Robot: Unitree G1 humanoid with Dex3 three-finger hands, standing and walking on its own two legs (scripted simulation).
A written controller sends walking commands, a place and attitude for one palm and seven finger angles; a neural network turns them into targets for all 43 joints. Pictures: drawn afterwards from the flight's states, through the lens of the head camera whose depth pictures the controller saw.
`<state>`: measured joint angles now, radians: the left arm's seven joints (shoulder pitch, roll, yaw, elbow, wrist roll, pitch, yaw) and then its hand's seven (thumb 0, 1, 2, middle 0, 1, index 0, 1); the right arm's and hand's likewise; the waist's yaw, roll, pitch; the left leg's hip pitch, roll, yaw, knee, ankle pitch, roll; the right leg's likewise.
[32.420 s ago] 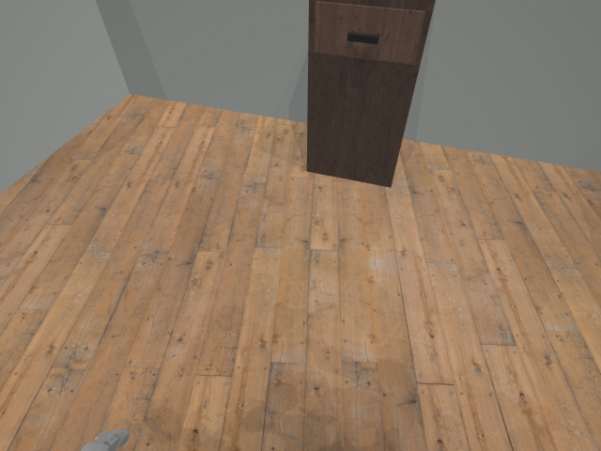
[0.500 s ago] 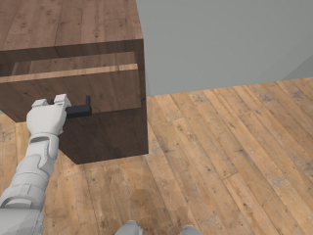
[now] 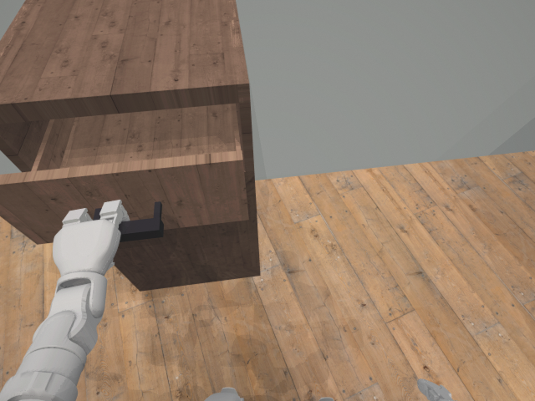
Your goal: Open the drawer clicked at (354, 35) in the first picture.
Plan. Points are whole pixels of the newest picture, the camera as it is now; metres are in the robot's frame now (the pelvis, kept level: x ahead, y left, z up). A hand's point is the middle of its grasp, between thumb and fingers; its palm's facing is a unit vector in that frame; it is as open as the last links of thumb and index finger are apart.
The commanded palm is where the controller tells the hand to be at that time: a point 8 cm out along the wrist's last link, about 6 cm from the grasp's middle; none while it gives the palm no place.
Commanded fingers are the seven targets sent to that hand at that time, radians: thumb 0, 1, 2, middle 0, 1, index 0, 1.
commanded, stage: pull the drawer open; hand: left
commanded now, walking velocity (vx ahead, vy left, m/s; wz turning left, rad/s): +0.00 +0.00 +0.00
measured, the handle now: (127, 220) +0.39 +0.26 +0.00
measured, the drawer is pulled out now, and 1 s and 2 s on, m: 0.13 0.24 0.30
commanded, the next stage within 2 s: open the thumb to release the handle in 1.92 s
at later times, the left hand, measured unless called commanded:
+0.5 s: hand (99, 295) +0.27 +0.28 -0.02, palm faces -0.02 -0.05 -1.00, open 5.8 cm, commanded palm +0.24 +0.27 +0.03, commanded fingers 0.00 0.90 0.90 -0.40 -1.35 -0.40 -1.35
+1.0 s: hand (93, 330) +0.22 +0.27 -0.02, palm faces -0.04 -0.04 -1.00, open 5.7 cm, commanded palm +0.18 +0.26 +0.03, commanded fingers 0.00 0.90 0.90 -0.40 -1.35 -0.40 -1.35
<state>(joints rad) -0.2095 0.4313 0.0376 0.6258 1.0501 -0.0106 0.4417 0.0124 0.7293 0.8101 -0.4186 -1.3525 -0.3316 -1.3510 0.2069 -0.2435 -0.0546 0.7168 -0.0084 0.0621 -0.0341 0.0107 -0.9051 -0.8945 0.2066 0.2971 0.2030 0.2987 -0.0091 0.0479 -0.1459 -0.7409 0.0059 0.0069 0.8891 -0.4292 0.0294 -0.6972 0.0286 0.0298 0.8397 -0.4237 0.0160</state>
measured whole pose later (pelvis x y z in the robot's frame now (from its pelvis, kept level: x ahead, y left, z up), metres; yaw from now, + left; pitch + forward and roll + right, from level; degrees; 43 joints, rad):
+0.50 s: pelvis +0.00 -0.01 +0.00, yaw +0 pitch +14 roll -1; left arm 0.06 0.39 0.04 0.40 1.04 0.01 0.45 0.02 0.74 0.81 -0.42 -1.35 -0.34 -1.35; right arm 0.17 -0.24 -0.05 0.69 -0.01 0.03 -0.03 0.01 -0.90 -0.89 0.21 0.30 0.20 0.30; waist 0.01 0.04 -0.15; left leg -0.68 0.01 0.01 0.88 -0.43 0.02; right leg -0.65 0.03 0.03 0.85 -0.44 0.00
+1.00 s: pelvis +0.00 -0.02 +0.00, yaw +1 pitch +12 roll +0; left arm 0.23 0.38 0.03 0.24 1.04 0.03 0.46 0.02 0.72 0.79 -0.42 -1.35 -0.37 -1.35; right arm 0.11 -0.22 -0.02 0.68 -0.02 0.02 -0.04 0.01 -0.90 -0.89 0.21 0.30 0.20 0.30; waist 0.04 0.04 -0.13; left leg -0.67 0.01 0.00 0.89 -0.44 0.00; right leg -0.64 0.03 0.02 0.88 -0.45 -0.01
